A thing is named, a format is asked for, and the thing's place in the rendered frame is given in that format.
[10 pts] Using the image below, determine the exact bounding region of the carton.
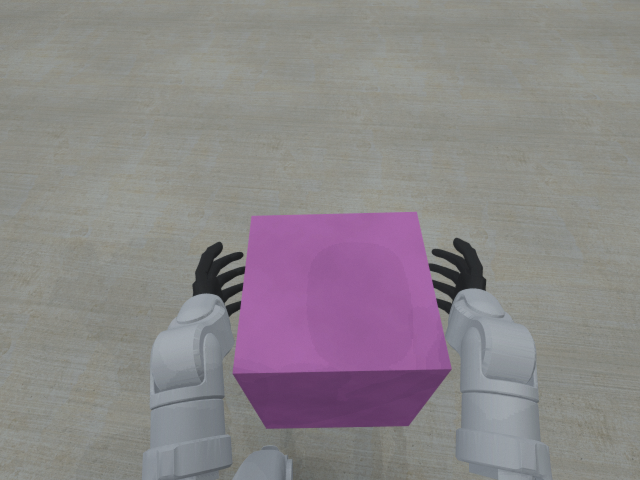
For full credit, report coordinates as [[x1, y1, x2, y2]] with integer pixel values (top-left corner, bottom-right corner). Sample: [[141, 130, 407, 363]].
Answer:
[[232, 212, 452, 429]]

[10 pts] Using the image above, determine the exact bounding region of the robot left forearm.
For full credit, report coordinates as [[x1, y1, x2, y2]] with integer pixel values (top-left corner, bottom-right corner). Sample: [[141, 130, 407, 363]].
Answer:
[[142, 294, 235, 480]]

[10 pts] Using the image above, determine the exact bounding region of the left robot thigh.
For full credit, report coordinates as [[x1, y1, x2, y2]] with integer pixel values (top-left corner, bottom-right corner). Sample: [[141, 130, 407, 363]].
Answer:
[[232, 450, 293, 480]]

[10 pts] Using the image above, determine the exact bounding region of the robot left hand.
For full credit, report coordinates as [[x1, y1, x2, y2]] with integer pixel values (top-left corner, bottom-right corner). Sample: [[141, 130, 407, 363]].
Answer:
[[192, 242, 245, 317]]

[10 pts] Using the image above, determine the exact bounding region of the robot right hand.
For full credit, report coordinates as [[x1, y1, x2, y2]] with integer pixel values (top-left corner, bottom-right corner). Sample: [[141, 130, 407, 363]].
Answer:
[[429, 238, 486, 314]]

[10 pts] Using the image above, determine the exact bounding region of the robot right forearm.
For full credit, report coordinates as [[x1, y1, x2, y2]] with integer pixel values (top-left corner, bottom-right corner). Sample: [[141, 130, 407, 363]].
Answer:
[[445, 288, 553, 480]]

